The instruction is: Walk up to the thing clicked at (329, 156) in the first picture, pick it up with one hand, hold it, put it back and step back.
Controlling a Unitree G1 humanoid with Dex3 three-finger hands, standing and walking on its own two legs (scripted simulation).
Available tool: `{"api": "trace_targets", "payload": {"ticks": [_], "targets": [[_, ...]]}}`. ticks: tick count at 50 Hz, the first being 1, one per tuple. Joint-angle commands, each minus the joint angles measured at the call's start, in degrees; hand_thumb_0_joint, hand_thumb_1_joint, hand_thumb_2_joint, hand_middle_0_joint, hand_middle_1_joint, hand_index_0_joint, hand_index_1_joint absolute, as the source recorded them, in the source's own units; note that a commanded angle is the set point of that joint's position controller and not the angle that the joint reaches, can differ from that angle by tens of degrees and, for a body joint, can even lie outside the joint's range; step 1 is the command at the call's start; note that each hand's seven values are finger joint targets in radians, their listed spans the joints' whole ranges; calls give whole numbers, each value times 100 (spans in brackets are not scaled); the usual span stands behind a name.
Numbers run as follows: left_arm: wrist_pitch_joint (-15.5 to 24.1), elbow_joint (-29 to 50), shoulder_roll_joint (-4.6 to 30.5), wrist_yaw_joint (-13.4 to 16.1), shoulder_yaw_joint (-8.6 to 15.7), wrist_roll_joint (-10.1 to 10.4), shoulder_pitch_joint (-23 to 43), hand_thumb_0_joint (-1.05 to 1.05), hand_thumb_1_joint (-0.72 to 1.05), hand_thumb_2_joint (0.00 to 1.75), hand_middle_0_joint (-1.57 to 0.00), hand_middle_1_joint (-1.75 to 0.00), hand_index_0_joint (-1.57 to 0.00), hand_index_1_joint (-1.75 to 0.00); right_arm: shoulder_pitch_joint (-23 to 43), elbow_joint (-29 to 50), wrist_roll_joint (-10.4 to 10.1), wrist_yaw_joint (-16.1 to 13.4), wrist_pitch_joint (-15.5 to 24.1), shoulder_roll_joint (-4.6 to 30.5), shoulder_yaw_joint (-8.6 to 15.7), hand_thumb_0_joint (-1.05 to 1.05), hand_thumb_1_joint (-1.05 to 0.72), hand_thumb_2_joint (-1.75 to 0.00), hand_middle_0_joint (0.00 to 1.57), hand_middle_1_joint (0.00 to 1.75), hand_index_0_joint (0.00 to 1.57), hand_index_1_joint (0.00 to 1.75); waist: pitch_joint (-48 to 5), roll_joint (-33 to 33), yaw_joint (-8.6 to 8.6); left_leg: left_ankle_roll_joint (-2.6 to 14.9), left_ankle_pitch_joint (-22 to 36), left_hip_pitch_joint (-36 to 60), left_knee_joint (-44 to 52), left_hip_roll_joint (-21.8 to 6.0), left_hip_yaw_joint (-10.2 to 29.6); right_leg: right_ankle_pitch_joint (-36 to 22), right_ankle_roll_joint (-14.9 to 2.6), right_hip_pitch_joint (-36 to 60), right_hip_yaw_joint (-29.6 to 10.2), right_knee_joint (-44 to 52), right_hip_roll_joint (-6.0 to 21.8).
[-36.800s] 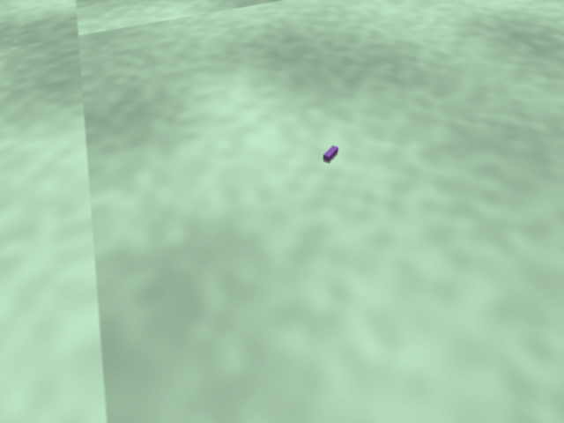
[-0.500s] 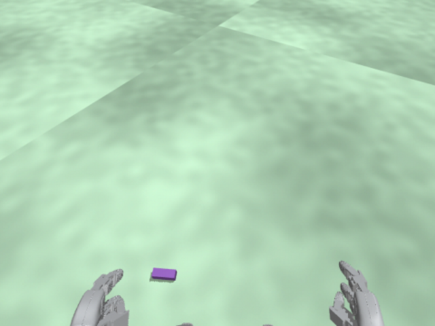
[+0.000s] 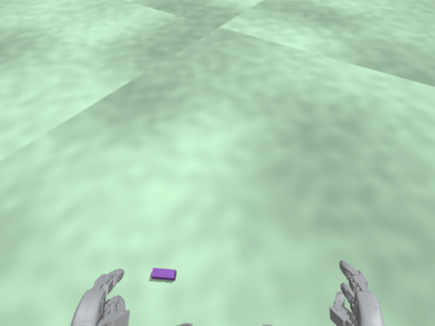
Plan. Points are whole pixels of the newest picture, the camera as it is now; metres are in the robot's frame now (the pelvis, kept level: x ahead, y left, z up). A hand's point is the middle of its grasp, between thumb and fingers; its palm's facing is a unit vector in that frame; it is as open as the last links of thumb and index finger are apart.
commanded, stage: home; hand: left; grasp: from above
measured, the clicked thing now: (164, 274) +0.44 +0.25 -0.70
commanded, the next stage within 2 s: stand in 0.56 s
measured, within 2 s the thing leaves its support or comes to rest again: neither
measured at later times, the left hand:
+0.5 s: hand (127, 315) +0.16 +0.18 -0.05, palm faces +0.05 -0.98 -0.21, open 7.4 cm
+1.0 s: hand out of the picture +0.10 +0.24 -0.10, palm faces +0.04 -0.94 -0.34, open 7.4 cm
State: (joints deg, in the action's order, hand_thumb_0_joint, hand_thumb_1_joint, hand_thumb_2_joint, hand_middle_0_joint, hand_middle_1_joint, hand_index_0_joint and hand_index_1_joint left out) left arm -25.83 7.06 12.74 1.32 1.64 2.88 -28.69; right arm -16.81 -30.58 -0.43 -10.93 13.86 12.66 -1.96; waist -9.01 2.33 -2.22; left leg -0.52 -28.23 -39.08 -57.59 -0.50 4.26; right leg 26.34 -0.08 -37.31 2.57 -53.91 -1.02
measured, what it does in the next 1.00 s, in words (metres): stands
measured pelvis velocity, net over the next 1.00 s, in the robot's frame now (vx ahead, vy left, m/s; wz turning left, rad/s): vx -0.01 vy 0.01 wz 0.01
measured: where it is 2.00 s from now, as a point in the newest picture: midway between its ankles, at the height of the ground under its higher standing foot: outside the picture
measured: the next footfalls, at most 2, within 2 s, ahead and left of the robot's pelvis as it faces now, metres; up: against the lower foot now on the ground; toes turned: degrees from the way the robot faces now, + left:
none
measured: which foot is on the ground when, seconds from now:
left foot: down 0.00-1.00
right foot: down 0.00-1.00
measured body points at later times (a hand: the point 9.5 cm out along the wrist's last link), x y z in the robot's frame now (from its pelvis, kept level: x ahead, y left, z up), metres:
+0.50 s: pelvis +0.00 +0.00 +0.00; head +0.02 +0.00 +0.45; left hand +0.16 +0.23 -0.03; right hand +0.16 -0.25 -0.06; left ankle +0.01 +0.12 -0.68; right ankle +0.01 -0.12 -0.68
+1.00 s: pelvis -0.01 +0.01 +0.04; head +0.01 +0.01 +0.49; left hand +0.09 +0.29 -0.08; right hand +0.09 -0.27 -0.09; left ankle +0.01 +0.12 -0.68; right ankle +0.01 -0.12 -0.68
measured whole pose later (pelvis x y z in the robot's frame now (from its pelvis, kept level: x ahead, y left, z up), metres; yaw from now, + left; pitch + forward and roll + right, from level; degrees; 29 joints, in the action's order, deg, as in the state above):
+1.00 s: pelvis -0.01 +0.01 +0.04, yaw +0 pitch -1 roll +0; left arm -2.7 -44.9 16.2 2.1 3.0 -2.8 -12.7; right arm -11.3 -52.3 3.3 -0.9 1.4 16.8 2.5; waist 2.1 -0.1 1.1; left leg 0.7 -20.2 -18.9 -39.8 1.8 2.2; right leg 20.2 0.9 -18.8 0.6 -39.7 1.6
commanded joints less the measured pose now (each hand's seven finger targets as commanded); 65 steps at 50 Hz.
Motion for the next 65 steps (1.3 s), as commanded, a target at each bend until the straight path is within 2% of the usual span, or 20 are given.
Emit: {"api": "trace_targets", "payload": {"ticks": [1, 5, 16, 19, 20, 28, 32, 33, 34, 35, 36, 37, 39, 40, 43, 46, 48, 51, 55, 65], "targets": [[315, 1135, 619, 31, 319, -35, 110, 0, 90, 90, -20, -30, -20, -30, 375, 966, -16, -50, 326, 674, 289, 0, -90, -90, 20, 30, 20, 30, -485, 71, 7, 142, 1071, 425, 971, 92, -111, -893, -39, 339, 47, 892, -59], [315, 1161, 641, 34, 314, -19, 192, 0, 90, 90, -20, -30, -20, -30, 387, 955, -20, -57, 330, 673, 280, 0, -90, -90, 20, 30, 20, 30, -488, 18, -50, 171, 1028, 431, 901, 113, -154, -896, -15, 326, 9, 960, -42], [353, 1273, 711, 40, 395, 8, 197, 0, 90, 90, -20, -30, -20, -30, 337, 960, -21, -44, 305, 681, 294, 0, -90, -90, 20, 30, 20, 30, -577, -14, -3, 169, 1257, 436, 860, 109, -146, -1102, -20, 405, 17, 887, -47], [329, 1043, 567, 19, 285, 2, 89, 0, 90, 90, -20, -30, -20, -30, 362, 950, -11, -44, 315, 661, 291, 0, -90, -90, 20, 30, 20, 30, -461, 12, -57, 157, 1206, 413, 872, 103, -147, -1062, -15, 322, 20, 888, -51], [319, 1088, 661, 39, 385, -9, 75, 0, 90, 90, -20, -30, -20, -30, 362, 961, -18, -58, 306, 672, 302, 0, -90, -90, 20, 30, 20, 30, -519, -12, -3, 161, 1214, 428, 864, 107, -155, -1070, -12, 374, 15, 912, -46], [319, 1078, 602, 31, 283, -21, 54, 0, 90, 90, -20, -30, -20, -30, 338, 940, -14, -33, 280, 675, 304, 0, -90, -90, 20, 30, 20, 30, -503, 101, -29, 136, 1408, 475, 900, 84, -105, -1209, -46, 388, 45, 817, -55], [347, 1174, 685, 49, 366, -20, 148, 0, 90, 90, -20, -30, -20, -30, 326, 931, -10, -33, 264, 694, 310, 0, -90, -90, 20, 30, 20, 30, -472, 57, -5, 135, 1352, 488, 932, 72, -108, -1134, -43, 392, 67, 815, -68], [1515, -836, 1064, 246, 341, -716, 1763, 0, 90, 90, -20, -30, -20, -30, 708, -487, 651, 308, -349, 1305, 544, 0, -90, -90, 20, 30, 20, 30, 819, -247, 436, 389, 2414, 631, 1427, -122, 242, -1131, -161, 1444, -384, 1074, 389], [1892, -1883, 1153, 211, 437, -719, 1318, 0, 90, 90, -20, -30, -20, -30, 740, -613, 696, 479, -580, 1342, 611, 0, -90, -90, 20, 30, 20, 30, 323, -530, 410, 458, 2391, 887, 1388, -74, -1, -1141, -333, 1656, -779, 1293, 505], [2085, -2112, 1234, 181, 432, -740, 1278, 0, 90, 90, -20, -30, -20, -30, 668, -598, 706, 577, -680, 1344, 602, 0, -90, -90, 20, 30, 20, 30, 191, -717, 321, 457, 2218, 1088, 1363, -44, -2, -1141, -484, 1608, -1053, 1382, 640], [2187, -2264, 1189, 131, 367, -736, 1429, 0, 90, 90, -20, -30, -20, -30, 603, -594, 716, 656, -760, 1299, 569, 0, -90, -90, 20, 30, 20, 30, 371, -471, 218, 429, 2023, 1137, 1550, -27, 71, -1160, -449, 1402, -1010, 1445, 534], [2286, -2499, 1192, 101, 341, -686, 1438, 0, 90, 90, -20, -30, -20, -30, 664, -659, 585, 751, -787, 1223, 538, 0, -90, -90, 20, 30, 20, 30, 250, -197, 328, 448, 1976, 1377, 1702, -56, 169, -1447, -385, 1699, -880, 1348, 555], [2358, -2983, 1225, 94, 350, -648, 1553, 0, 90, 90, -20, -30, -20, -30, 813, -872, 377, 906, -832, 1178, 595, 0, -90, -90, 20, 30, 20, 30, 244, -344, 451, 395, 1908, 1646, 1845, -22, 86, -1515, -317, 1787, -863, 1520, 616], [2384, -3245, 1232, 98, 391, -602, 1605, 0, 90, 90, -20, -30, -20, -30, 790, -952, 323, 929, -859, 1185, 605, 0, -90, -90, 20, 30, 20, 30, 153, -480, 407, 370, 1937, 1767, 1844, -22, 76, -1525, -304, 1859, -878, 1643, 646], [2479, -3887, 1175, 114, 362, -570, 1860, 0, 90, 90, -20, -30, -20, -30, 864, -1263, 323, 978, -973, 1184, 641, 0, -90, -90, 20, 30, 20, 30, 356, -380, 390, 387, 1499, 1943, 2165, -61, 220, -1013, -201, 1827, -842, 2011, 656], [2575, -4388, 1176, 115, 377, -577, 1988, 0, 90, 90, -20, -30, -20, -30, 825, -1493, 350, 980, -1043, 1243, 660, 0, -90, -90, 20, 30, 20, 30, 501, -209, 340, 424, 1514, 2053, 2570, -185, 420, -1112, -153, 2031, -670, 2078, 551], [2615, -4748, 1112, 113, 353, -552, 1909, 0, 90, 90, -20, -30, -20, -30, 915, -1649, 343, 972, -1072, 1275, 661, 0, -90, -90, 20, 30, 20, 30, 639, -108, 409, 416, 1639, 2093, 2827, -258, 551, -1254, -133, 2189, -592, 2205, 521], [2670, -5210, 1196, 124, 348, -519, 1876, 0, 90, 90, -20, -30, -20, -30, 916, -1883, 308, 940, -1113, 1283, 646, 0, -90, -90, 20, 30, 20, 30, 679, -169, 388, 386, 1997, 2284, 2986, -281, 542, -1659, -135, 2525, -616, 2472, 591], [2669, -5711, 1255, 139, 320, -475, 1896, 0, 90, 90, -20, -30, -20, -30, 867, -2214, 265, 897, -1178, 1364, 621, 0, -90, -90, 20, 30, 20, 30, 803, -41, 338, 343, 2132, 2576, 3362, -336, 571, -1788, -109, 2737, -593, 2799, 615], [2669, -6581, 1367, 128, 239, -472, 1929, 0, 90, 90, -20, -30, -20, -30, 980, -2723, 192, 885, -1256, 1434, 587, 0, -90, -90, 20, 30, 20, 30, 1109, -85, 332, 264, 1674, 2849, 3985, -396, 611, -1618, -47, 3033, -563, 3425, 680]]}}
